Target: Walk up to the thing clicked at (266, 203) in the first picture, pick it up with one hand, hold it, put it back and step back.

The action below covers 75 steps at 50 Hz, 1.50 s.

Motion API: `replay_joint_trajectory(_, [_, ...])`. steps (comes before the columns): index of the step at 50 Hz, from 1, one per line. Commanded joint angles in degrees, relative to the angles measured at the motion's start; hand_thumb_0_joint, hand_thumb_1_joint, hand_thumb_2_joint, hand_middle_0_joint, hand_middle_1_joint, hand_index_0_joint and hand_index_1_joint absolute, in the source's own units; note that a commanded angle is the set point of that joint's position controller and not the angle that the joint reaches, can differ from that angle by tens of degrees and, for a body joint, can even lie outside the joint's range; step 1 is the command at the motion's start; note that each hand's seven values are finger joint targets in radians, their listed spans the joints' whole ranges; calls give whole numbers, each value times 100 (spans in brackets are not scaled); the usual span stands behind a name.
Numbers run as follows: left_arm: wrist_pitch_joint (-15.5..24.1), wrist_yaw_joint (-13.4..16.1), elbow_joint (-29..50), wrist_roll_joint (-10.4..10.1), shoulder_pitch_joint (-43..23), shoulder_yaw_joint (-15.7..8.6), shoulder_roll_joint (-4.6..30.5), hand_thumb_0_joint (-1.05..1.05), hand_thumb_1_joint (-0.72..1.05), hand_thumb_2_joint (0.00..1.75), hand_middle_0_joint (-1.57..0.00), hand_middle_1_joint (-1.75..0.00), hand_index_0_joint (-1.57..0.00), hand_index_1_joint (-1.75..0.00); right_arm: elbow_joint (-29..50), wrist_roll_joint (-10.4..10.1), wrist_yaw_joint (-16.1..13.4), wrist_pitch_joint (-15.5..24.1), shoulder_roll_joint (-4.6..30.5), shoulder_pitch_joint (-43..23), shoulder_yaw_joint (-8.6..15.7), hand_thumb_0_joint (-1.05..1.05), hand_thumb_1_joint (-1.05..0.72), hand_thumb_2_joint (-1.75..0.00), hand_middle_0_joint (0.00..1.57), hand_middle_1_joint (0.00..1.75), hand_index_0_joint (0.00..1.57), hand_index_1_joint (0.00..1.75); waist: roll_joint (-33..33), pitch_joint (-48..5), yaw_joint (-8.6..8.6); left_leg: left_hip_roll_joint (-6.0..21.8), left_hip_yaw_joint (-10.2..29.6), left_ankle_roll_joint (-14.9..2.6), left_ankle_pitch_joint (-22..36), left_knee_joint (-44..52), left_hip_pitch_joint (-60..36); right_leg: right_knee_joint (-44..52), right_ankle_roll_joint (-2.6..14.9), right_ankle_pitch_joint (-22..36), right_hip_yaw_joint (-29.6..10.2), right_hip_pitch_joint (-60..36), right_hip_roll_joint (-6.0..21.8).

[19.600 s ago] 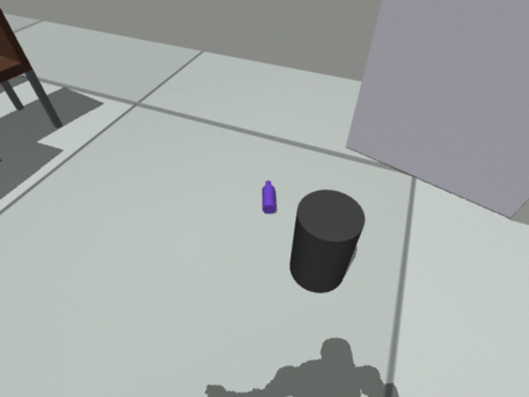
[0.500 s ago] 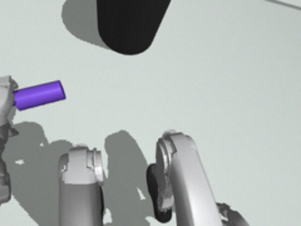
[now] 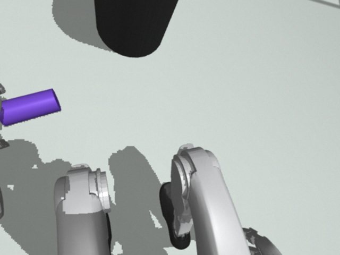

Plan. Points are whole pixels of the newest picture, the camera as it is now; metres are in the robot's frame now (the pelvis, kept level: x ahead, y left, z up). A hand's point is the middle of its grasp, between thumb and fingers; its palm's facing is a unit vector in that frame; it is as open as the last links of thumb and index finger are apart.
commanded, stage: rise first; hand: left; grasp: from above
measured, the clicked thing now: (19, 109) +0.50 +0.31 -0.29
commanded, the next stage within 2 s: approach in 1.22 s
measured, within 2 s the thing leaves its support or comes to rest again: neither
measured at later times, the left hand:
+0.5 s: hand out of the picture +0.45 +0.32 -0.18, palm faces -0.43 -0.13 -0.90, open 13.7 cm
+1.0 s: hand out of the picture +0.46 +0.33 -0.17, palm faces -0.43 -0.13 -0.89, open 13.8 cm
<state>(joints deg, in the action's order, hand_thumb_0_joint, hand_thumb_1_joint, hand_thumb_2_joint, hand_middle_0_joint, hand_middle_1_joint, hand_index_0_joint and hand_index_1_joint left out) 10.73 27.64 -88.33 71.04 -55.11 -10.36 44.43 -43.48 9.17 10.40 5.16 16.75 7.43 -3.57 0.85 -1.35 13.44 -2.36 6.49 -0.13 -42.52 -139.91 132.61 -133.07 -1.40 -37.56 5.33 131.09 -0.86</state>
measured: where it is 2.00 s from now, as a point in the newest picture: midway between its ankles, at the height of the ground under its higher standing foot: (140, 240)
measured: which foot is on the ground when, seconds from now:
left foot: down 0.00-1.00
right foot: down 0.00-1.00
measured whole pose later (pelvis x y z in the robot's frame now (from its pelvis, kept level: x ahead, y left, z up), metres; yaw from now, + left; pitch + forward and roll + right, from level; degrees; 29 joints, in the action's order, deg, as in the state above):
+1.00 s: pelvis +0.00 +0.00 +0.00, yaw -1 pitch +34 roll -10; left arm 9.6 23.4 -89.8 70.5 -59.5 -8.3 49.2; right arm -40.6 8.4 10.6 4.6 17.8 10.0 -7.5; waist 0.8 -1.0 16.4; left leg -2.4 7.3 -0.6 -41.5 -140.1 133.3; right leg -132.3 -1.8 -36.5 6.1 130.9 -1.0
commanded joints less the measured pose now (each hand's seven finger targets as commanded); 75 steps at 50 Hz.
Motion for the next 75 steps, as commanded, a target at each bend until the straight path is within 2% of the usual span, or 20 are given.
replay_joint_trajectory(1, [-34,192,763,-97,-1537,-75,1584,0,-45,92,-16,-95,-16,-95,-6,-45,-63,25,1425,1343,420,0,-90,-90,20,30,20,30,-1794,-4027,46,33,-336,-154,1618,1557,-2934,1115,347,1382,357,-2140,-107])
replay_joint_trajectory(12, [-43,128,671,-93,-1829,3,1686,0,-47,94,-14,-97,-14,-97,55,-62,-28,5,1532,1398,318,0,-89,-90,20,30,20,30,-1908,-3904,163,45,-235,-127,1433,1634,-2875,1071,365,1237,441,-1938,-125])
replay_joint_trajectory(14, [-43,107,494,-99,-1854,130,1547,0,-48,95,-13,-98,-13,-99,68,-65,-36,17,1526,1363,296,0,-89,-90,20,30,20,30,-1952,-3658,244,60,-214,-123,1271,1648,-2817,1092,369,1118,451,-1775,-124])
replay_joint_trajectory(17, [-31,138,616,-39,-1954,48,1789,0,-49,96,-14,-98,-13,-99,96,-55,-48,19,1559,1393,244,0,-90,-90,20,30,20,30,-1947,-3816,227,28,-314,-158,1344,1557,-2686,1145,350,1210,422,-2064,-147])
replay_joint_trajectory(22, [-38,128,525,-36,-2082,94,1816,0,-49,96,-13,-99,-13,-99,100,-56,-63,35,1581,1417,216,0,-89,-90,20,30,20,30,-1974,-3726,311,37,-291,-152,1182,1599,-2655,1176,358,1076,436,-1965,-157])
replay_joint_trajectory(28, [-113,79,550,-50,-2048,89,1908,0,-51,98,-13,-98,-12,-99,113,-75,-57,27,1592,1471,196,0,-90,-90,20,30,20,30,-2080,-3902,264,57,-275,-122,1539,1574,-2875,1084,373,1366,453,-2036,-151])
replay_joint_trajectory(31, [-143,24,540,-60,-2132,122,1844,0,-50,97,-13,-98,-12,-99,144,-49,-41,32,1609,1543,166,0,-89,-90,20,30,20,30,-2069,-3773,381,60,-261,-126,1566,1557,-2811,1107,353,1406,463,-2069,-130])
replay_joint_trajectory(34, [-148,-26,610,-84,-2133,60,2023,0,-49,96,-14,-98,-13,-99,183,-70,-51,10,1629,1528,137,0,-89,-90,20,30,20,30,-2032,-3956,324,58,-279,-145,1610,1516,-2772,1116,344,1459,450,-2232,-144])
replay_joint_trajectory(40, [-117,-162,677,-118,-2036,87,2083,0,-49,96,-13,-100,-13,-100,267,-92,-64,-21,1613,1483,120,0,-89,-90,20,30,20,30,-1957,-3902,271,46,-315,-166,1332,1577,-2603,1207,345,1212,434,-2294,-163])
replay_joint_trajectory(46, [-111,-215,601,-118,-2080,162,1967,0,-50,97,-13,-99,-12,-99,257,-109,-68,-32,1638,1528,108,0,-89,-90,20,30,20,30,-1931,-3723,389,58,-254,-153,1371,1589,-2636,1190,347,1259,471,-2159,-153])
replay_joint_trajectory(48, [-85,-207,660,-128,-2116,132,2031,0,-50,97,-12,-99,-12,-99,258,-127,-81,-47,1659,1498,107,0,-89,-90,20,30,20,30,-2008,-3682,333,58,-196,-132,1237,1701,-2663,1158,363,1136,490,-1991,-142])
replay_joint_trajectory(51, [-41,-253,593,-57,-2149,283,1830,0,-51,98,-13,-99,-12,-100,277,-113,-82,-49,1605,1506,88,0,-89,-90,20,30,20,30,-1978,-3639,427,60,-204,-136,1178,1691,-2612,1205,370,1073,502,-2019,-170])
replay_joint_trajectory(54, [-37,-233,685,-49,-2132,148,2048,0,-50,97,-13,-99,-12,-99,306,-121,-90,-36,1646,1561,109,0,-89,-90,20,30,20,30,-2050,-3742,339,50,-232,-129,1371,1661,-2776,1196,361,1231,473,-2067,-138])
replay_joint_trajectory(56, [-22,-218,763,-63,-2173,245,1864,0,-50,98,-13,-98,-12,-99,267,-120,-89,-46,1612,1552,107,0,-89,-90,20,30,20,30,-2198,-3804,374,60,-225,-96,1435,1691,-2922,1177,373,1278,490,-2016,-144])
replay_joint_trajectory(61, [-50,-173,732,-33,-2226,174,1979,0,-49,96,-14,-98,-13,-99,287,-119,-87,-40,1618,1605,120,0,-89,-90,20,30,20,30,-2103,-3787,411,59,-260,-128,1527,1624,-2854,1209,353,1383,467,-2072,-136])
replay_joint_trajectory(64, [-69,-148,715,-43,-2141,93,2092,0,-47,94,-15,-97,-15,-97,305,-99,-87,-31,1613,1593,90,0,-89,-90,20,30,20,30,-2029,-3734,353,50,-314,-160,1446,1620,-2675,1260,340,1318,439,-2206,-138])
replay_joint_trajectory(65, [-77,-154,562,-60,-2052,152,1989,0,-47,95,-15,-97,-15,-97,307,-107,-84,-31,1597,1565,77,0,-89,-90,20,30,20,30,-2025,-3700,332,52,-325,-156,1429,1628,-2655,1256,350,1293,444,-2195,-150])
replay_joint_trajectory(66, [-67,-165,601,-70,-2118,186,1953,0,-55,102,-15,-94,-11,-98,303,-113,-80,-31,1602,1537,70,0,-89,-90,20,30,20,30,-2012,-3712,394,54,-282,-150,1396,1653,-2675,1232,359,1257,456,-2128,-154])
replay_joint_trajectory(69, [-69,-200,596,-44,-2303,305,1814,0,-54,99,-10,-102,-9,-103,274,-110,-92,-16,1619,1584,95,0,-89,-89,20,30,20,30,-2083,-3707,477,68,-214,-125,1328,1675,-2852,1230,372,1199,491,-1946,-151])
replay_joint_trajectory(75, [-21,-140,654,-42,-3144,639,1409,0,-56,102,-9,-102,-8,-103,220,-44,-125,64,1654,1724,47,0,-89,-89,20,30,20,30,-2105,-3546,893,100,-152,-136,1078,1582,-2789,1267,360,1058,542,-1750,-171])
